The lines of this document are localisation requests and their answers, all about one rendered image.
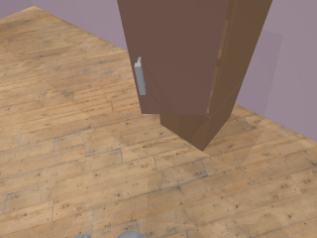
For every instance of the cupboard door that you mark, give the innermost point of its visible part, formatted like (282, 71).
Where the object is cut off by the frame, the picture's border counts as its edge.
(178, 42)

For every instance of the handle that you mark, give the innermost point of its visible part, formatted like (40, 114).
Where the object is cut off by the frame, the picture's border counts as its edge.
(140, 76)

